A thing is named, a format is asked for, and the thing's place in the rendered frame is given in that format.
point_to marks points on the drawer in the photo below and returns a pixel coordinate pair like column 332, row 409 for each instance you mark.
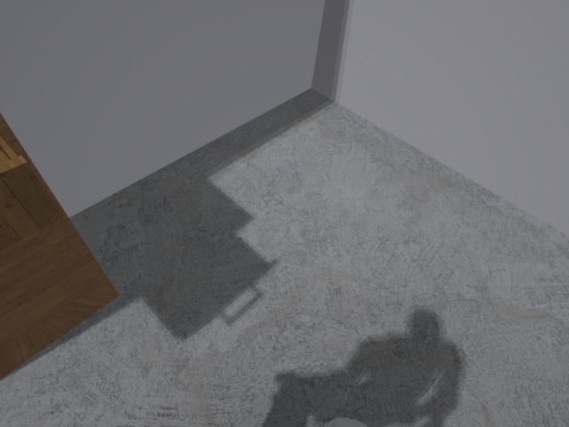
column 25, row 205

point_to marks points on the cabinet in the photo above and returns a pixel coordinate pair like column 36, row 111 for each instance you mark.
column 49, row 283

